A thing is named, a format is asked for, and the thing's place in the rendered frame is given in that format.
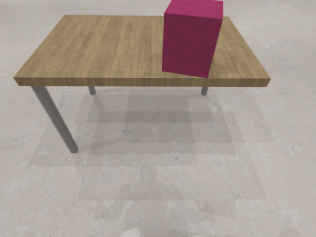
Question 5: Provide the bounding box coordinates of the carton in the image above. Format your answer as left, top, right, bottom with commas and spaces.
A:
162, 0, 223, 78

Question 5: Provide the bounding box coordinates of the table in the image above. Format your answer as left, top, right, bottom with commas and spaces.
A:
13, 15, 272, 153

